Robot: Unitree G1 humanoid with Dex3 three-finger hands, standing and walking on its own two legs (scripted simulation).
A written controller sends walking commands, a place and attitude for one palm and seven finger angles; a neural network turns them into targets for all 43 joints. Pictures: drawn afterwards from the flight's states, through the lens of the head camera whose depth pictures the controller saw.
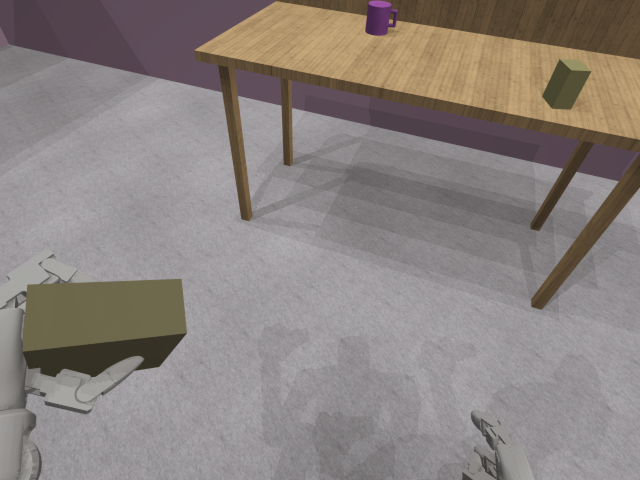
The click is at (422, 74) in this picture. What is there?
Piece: table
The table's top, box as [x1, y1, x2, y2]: [194, 1, 639, 151]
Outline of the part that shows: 194,50 196,60 639,151 639,59 402,21 396,21 396,25 394,27 388,27 388,31 385,35 375,36 370,35 364,31 366,16 277,1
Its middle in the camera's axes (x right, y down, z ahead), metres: +0.36 -0.59 +1.29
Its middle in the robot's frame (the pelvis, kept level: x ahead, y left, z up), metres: +1.38 -0.28 -0.02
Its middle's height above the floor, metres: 0.75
